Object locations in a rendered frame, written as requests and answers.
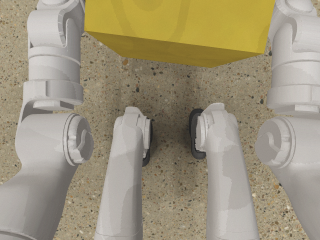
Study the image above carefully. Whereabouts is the right robot thigh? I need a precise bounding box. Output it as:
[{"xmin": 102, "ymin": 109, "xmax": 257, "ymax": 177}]
[{"xmin": 197, "ymin": 110, "xmax": 260, "ymax": 240}]

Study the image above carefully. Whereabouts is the robot right shin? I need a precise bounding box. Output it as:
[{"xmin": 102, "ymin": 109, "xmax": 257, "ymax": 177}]
[{"xmin": 195, "ymin": 103, "xmax": 239, "ymax": 152}]

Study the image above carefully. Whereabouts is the robot right upper arm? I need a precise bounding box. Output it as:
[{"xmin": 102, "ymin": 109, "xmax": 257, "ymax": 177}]
[{"xmin": 254, "ymin": 116, "xmax": 320, "ymax": 240}]

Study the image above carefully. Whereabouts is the robot left forearm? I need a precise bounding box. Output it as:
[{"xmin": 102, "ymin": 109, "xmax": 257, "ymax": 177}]
[{"xmin": 15, "ymin": 0, "xmax": 86, "ymax": 158}]

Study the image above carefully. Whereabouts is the robot left upper arm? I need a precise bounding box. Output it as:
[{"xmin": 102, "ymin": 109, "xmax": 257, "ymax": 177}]
[{"xmin": 0, "ymin": 113, "xmax": 94, "ymax": 240}]

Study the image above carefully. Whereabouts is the robot right forearm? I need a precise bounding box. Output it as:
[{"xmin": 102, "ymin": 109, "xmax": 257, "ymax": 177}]
[{"xmin": 266, "ymin": 0, "xmax": 320, "ymax": 120}]

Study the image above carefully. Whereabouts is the carton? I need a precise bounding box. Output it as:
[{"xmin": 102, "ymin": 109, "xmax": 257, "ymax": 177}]
[{"xmin": 84, "ymin": 0, "xmax": 275, "ymax": 68}]

